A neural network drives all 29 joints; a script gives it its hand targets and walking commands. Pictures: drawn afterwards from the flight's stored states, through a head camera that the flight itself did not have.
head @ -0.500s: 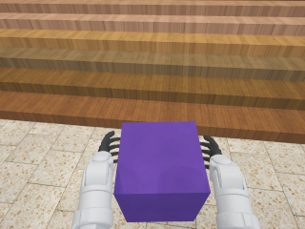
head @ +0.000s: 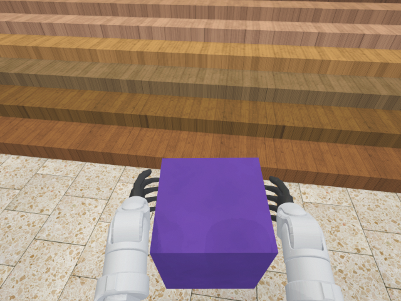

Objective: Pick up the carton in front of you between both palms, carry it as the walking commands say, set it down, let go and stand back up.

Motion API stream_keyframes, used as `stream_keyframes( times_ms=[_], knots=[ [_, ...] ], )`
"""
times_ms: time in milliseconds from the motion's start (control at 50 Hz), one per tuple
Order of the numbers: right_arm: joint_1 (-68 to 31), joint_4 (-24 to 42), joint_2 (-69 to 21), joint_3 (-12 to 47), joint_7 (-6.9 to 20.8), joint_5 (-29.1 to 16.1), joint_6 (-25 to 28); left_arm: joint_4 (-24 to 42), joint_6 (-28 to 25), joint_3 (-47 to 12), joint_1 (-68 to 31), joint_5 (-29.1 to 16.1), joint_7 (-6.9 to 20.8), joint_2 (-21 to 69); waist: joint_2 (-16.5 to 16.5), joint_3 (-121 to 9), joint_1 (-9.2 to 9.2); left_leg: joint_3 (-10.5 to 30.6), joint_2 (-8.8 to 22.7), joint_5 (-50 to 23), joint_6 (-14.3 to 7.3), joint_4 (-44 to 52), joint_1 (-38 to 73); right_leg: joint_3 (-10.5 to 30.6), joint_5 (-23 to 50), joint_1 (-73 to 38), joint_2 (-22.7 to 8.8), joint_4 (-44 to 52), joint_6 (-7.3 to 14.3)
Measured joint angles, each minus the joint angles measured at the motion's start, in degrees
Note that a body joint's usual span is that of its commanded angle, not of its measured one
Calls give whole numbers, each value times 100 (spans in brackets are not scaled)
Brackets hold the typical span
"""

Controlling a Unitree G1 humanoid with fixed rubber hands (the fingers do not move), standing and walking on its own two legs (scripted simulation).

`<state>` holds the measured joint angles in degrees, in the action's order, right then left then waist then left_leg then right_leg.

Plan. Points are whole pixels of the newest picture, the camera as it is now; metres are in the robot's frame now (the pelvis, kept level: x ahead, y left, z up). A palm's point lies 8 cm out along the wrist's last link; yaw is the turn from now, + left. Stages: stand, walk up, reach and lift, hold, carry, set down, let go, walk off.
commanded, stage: carry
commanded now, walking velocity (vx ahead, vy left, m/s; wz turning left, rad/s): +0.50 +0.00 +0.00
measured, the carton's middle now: (210, 226) +0.30 +0.00 -0.03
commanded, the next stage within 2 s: none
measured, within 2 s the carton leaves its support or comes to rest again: neither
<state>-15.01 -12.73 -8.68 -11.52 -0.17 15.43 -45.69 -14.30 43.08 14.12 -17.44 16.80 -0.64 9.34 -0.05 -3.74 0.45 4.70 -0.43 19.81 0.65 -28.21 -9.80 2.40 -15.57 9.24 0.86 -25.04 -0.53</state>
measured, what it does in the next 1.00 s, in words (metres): walks ahead: right foot, then left foot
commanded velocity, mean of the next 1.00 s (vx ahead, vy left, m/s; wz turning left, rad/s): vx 0.50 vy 0.00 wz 0.00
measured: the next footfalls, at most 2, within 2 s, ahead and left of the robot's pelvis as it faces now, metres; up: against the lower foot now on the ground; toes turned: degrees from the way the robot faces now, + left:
right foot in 0.36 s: +0.19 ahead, -0.10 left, +0.00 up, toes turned -9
left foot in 0.72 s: +0.48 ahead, +0.14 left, +0.00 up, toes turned +14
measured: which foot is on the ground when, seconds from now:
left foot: down 0.00-0.38, up 0.40-0.70, down 0.72-1.00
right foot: down 0.00-0.10, up 0.12-0.34, down 0.36-0.72, up 0.74-1.00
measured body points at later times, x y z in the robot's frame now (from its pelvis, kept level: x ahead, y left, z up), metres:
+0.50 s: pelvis +0.18 +0.00 +0.00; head +0.17 +0.00 +0.45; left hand +0.45 +0.16 +0.07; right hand +0.45 -0.14 +0.07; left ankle +0.12 +0.11 -0.68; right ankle +0.15 -0.09 -0.74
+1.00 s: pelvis +0.49 +0.07 +0.01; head +0.51 +0.08 +0.46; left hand +0.79 +0.21 +0.08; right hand +0.76 -0.09 +0.08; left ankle +0.44 +0.13 -0.74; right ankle +0.55 -0.08 -0.68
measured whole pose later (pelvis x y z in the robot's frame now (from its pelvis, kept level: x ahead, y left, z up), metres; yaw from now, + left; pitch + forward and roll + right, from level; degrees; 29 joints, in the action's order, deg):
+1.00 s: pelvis +0.49 +0.07 +0.01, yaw +0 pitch +5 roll -2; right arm -8.3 21.2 -7.6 -5.8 -4.9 5.3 -68.9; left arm 20.3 67.3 6.3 -10.6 6.9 -5.3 7.9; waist 0.2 -3.1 2.0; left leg -14.1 2.1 13.2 -3.4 -17.0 -9.3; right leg -6.3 -11.4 35.1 -5.5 -49.6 0.5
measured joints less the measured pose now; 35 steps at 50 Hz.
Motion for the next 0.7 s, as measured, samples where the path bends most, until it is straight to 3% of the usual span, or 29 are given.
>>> stream_keyframes(
  times_ms=[40, 80, 120, 200, 260, 320, 380, 440, 480, 600, 700],
  knots=[
    [112, 291, 35, 52, -32, -142, -92, 253, 116, -158, 62, -98, -48, -17, 49, -145, 46, -246, 77, 216, -14, -265, -304, -82, 31, 178, -55, -44, 22],
    [186, 596, 73, 132, -89, -322, -219, 604, 275, -301, 158, -223, -115, -42, 118, -248, 46, -460, 69, -21, -56, -169, -393, -96, 156, 355, -142, -195, 14],
    [236, 877, 73, 239, -151, -472, -431, 1019, 518, -370, 314, -383, -166, -90, 178, -364, 6, -556, 8, -408, -118, -39, -384, -77, -296, 546, -238, -549, 20],
    [289, 1361, 60, 547, -345, -611, -1009, 1613, 1105, -455, 484, -763, -258, -308, 17, -511, -60, -676, 123, -310, -194, 274, -229, -568, -997, 1127, -292, -1423, 33],
    [373, 1887, 77, 626, -461, -698, -1462, 1929, 1511, -551, 425, -995, -320, -407, -112, -518, -60, -628, 250, -373, -134, 665, -23, -842, -738, 1389, -201, -1230, 47],
    [463, 2439, 89, 635, -500, -755, -1823, 2326, 1798, -596, 436, -1081, -351, -358, -183, -509, -29, -584, 327, -198, -65, 712, 153, -1135, -227, 1331, -109, -447, 38],
    [595, 2929, 123, 516, -487, -868, -2081, 2694, 1990, -616, 494, -997, -372, -108, -217, -544, 21, -573, 399, 428, -15, -297, -65, -1391, 638, 1063, -78, 22, 224],
    [824, 3120, 118, 443, -474, -948, -2315, 2816, 2208, -886, 697, -933, -419, -139, -106, -593, 30, -772, 390, 755, -127, -2252, -995, -1493, 157, 901, -152, -206, 384],
    [868, 3137, 132, 497, -476, -980, -2482, 2965, 2418, -914, 826, -966, -465, -165, 0, -565, -9, -938, 418, 589, -163, -2797, -1529, -1469, 38, 614, -195, 34, 332],
    [663, 3210, 117, 540, -483, -996, -2640, 3274, 2665, -773, 748, -1038, -541, -159, 135, -411, -185, -1219, 555, -506, -54, -1387, -2276, -1365, -60, -364, -294, 856, 132],
    [533, 3263, 99, 489, -482, -979, -2652, 3298, 2685, -690, 577, -1050, -539, -133, 180, -358, -224, -1677, 432, -1190, -124, -129, -2023, -1300, -766, -1024, -501, 640, -179]
  ],
)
